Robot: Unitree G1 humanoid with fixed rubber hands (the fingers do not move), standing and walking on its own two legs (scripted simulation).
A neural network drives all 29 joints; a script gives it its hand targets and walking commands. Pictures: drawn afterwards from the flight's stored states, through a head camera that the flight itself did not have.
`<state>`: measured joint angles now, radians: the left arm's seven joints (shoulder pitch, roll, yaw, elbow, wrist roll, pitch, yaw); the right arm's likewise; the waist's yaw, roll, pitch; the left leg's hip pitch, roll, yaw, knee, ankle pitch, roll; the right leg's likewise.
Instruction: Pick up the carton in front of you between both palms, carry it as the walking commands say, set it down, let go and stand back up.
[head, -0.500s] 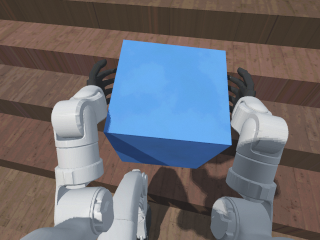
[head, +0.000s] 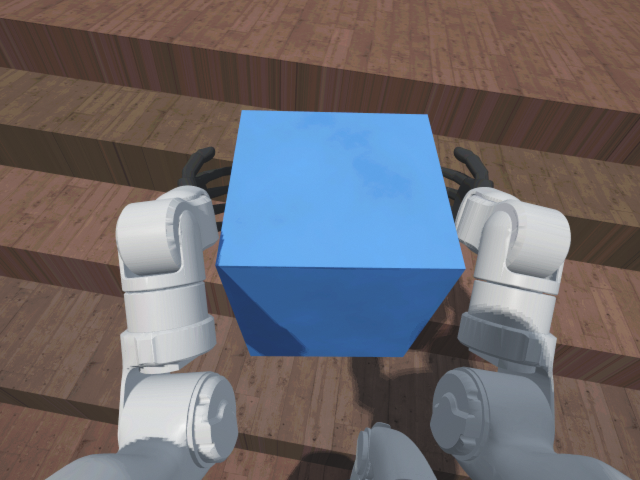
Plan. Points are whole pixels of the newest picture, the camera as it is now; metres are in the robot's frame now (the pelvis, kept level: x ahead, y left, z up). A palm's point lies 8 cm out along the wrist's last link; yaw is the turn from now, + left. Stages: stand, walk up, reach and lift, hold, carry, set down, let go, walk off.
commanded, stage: carry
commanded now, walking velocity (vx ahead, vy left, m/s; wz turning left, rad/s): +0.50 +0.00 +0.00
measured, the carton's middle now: (330, 246) +0.36 +0.02 +0.11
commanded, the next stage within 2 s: none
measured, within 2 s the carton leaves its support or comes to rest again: neither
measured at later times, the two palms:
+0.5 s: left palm out of the picture +0.68 +0.15 +0.34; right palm out of the picture +0.65 -0.15 +0.33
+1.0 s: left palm out of the picture +0.95 +0.18 +0.51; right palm out of the picture +1.01 -0.12 +0.52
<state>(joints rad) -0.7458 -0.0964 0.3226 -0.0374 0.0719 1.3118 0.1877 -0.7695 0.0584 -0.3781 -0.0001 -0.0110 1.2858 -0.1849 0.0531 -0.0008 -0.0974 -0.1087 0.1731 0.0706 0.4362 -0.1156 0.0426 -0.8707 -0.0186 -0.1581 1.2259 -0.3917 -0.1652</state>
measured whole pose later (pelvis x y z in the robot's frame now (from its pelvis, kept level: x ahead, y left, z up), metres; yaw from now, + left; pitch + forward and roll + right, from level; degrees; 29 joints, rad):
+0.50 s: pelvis +0.31 +0.04 +0.18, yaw +2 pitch +4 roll +5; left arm -0.69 -0.08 0.40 -0.12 0.02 1.28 0.16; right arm -0.73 0.09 -0.26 -0.06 -0.03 1.26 -0.22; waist -0.15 -0.01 -0.03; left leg -0.74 -0.04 0.21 1.07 -0.42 0.11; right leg -0.26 -0.12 0.05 0.95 -0.13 -0.04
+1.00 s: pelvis +0.62 -0.02 +0.37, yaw +0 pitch +3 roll -5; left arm -0.71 -0.10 0.24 -0.02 0.01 1.26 0.26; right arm -0.73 0.09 -0.46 -0.06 -0.09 1.26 -0.14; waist 0.20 0.06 0.00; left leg -0.64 -0.03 -0.15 1.73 -0.22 0.07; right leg -0.57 0.05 -0.17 0.97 -0.46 -0.10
